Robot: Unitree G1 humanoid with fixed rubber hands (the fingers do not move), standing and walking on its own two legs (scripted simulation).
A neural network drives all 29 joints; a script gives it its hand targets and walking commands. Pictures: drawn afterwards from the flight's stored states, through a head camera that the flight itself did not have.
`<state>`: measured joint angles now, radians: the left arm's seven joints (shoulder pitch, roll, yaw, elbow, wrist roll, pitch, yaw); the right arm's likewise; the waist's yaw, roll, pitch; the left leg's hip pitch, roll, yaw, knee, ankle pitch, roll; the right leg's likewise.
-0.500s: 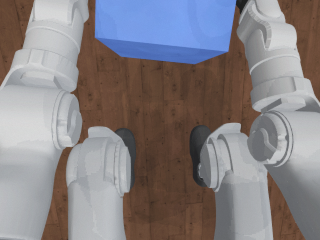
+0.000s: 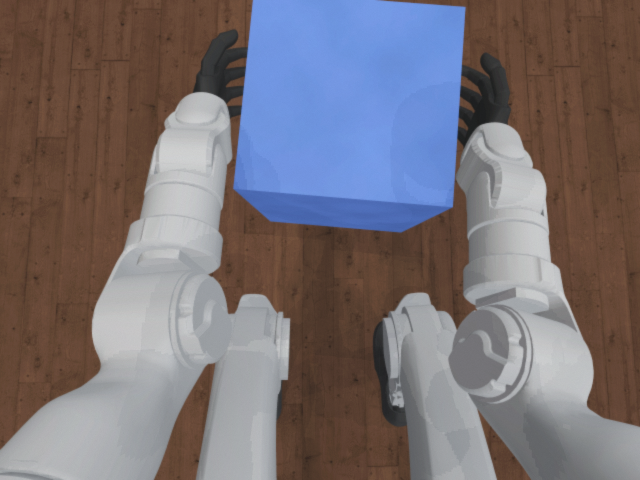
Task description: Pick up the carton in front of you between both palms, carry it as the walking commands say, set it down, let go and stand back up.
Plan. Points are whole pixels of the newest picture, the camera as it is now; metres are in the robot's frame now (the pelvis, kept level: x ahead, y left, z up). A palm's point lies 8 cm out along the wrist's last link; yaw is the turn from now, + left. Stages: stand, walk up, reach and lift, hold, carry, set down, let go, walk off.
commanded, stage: reach and lift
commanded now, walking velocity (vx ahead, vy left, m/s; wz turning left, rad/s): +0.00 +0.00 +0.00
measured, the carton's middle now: (344, 139) +0.52 +0.00 -0.14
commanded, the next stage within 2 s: none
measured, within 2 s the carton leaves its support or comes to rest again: neither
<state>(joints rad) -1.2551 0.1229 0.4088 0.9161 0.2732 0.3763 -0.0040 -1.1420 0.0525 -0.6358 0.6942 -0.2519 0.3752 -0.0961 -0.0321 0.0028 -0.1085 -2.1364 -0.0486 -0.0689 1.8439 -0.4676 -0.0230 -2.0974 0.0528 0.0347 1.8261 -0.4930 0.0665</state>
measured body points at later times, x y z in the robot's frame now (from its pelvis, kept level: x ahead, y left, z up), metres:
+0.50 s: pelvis +0.04 -0.01 +0.12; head +0.24 +0.02 +0.52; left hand +0.49 +0.16 +0.06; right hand +0.49 -0.14 +0.07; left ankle +0.12 +0.12 -0.43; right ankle +0.12 -0.14 -0.43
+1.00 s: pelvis +0.08 -0.01 +0.25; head +0.17 -0.01 +0.70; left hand +0.43 +0.15 +0.22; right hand +0.44 -0.15 +0.22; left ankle +0.12 +0.12 -0.43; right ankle +0.12 -0.14 -0.43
